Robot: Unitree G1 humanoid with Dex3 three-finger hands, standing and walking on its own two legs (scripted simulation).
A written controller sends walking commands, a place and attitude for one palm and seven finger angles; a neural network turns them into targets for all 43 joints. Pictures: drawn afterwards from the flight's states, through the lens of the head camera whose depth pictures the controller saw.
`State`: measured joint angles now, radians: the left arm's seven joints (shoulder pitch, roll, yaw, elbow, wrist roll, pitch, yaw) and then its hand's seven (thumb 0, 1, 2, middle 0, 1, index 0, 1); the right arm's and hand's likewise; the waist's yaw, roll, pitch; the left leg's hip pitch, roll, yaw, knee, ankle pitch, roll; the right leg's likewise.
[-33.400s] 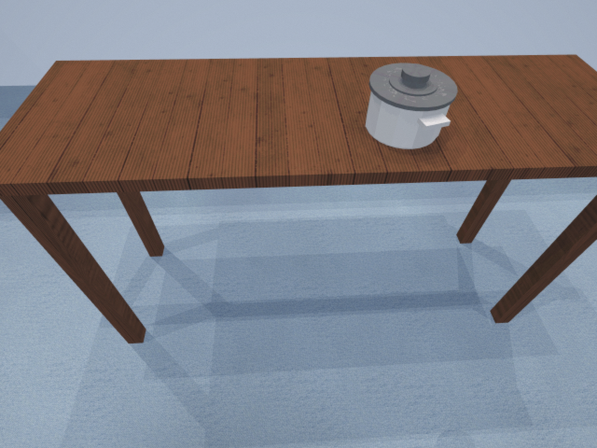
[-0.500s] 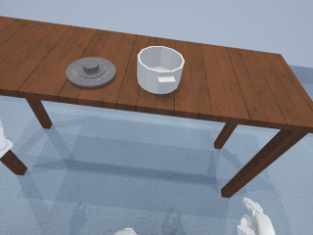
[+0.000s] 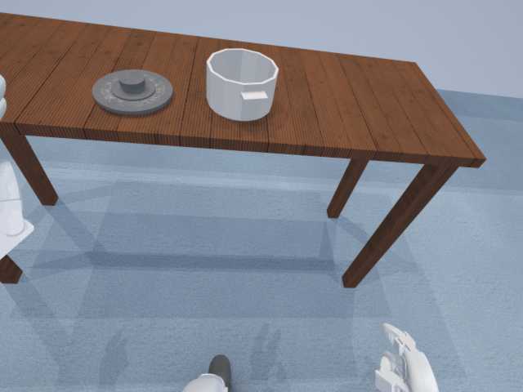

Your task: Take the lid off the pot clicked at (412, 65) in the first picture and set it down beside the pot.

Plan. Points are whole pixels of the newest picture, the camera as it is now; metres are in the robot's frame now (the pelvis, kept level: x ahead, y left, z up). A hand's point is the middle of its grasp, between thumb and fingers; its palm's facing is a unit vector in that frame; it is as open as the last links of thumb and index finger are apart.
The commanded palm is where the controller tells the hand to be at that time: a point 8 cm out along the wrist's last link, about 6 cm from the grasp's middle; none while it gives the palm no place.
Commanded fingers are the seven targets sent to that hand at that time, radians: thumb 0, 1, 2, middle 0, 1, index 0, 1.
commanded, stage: stop stepping back and stand still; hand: left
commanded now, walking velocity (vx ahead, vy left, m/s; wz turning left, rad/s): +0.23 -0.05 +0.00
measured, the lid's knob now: (132, 80) +0.71 +0.29 +0.07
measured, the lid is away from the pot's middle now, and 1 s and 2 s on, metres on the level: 0.24 0.24 0.24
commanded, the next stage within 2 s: let the arm hang, fingers relaxed in 0.60 s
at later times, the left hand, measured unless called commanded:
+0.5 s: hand out of the picture +0.09 +0.25 +0.24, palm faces +0.28 -0.86 -0.43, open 7.4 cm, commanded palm +0.05 +0.31 +0.25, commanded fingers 0.00 0.90 0.90 -0.20 -0.30 -0.20 -0.30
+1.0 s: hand out of the picture +0.03 +0.17 -0.16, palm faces +0.03 -1.00 -0.05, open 7.2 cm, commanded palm none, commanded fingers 0.00 0.90 0.90 -0.20 -0.30 -0.20 -0.30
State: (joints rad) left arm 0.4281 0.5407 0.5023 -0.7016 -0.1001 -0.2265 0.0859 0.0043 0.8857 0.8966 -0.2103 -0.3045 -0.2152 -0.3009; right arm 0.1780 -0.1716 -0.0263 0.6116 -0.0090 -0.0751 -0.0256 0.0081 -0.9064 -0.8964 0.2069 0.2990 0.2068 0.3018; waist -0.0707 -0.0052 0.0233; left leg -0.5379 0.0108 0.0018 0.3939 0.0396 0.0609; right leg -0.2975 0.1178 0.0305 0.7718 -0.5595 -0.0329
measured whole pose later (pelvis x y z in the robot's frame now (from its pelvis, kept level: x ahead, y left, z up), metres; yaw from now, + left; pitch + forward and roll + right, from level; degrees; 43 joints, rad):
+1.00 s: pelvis -0.08 +0.03 +0.00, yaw +3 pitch +1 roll +2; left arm 0.24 0.12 0.02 0.76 -0.01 0.06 -0.03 -0.03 0.93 0.90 -0.19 -0.30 -0.20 -0.30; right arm 0.31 -0.19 -0.03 0.86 -0.03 0.00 -0.01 0.00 -0.91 -0.90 0.21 0.30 0.21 0.30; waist -0.06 -0.09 0.02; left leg -0.38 -0.04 0.04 0.64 -0.29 0.02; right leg -0.40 -0.04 0.09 0.66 -0.39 -0.02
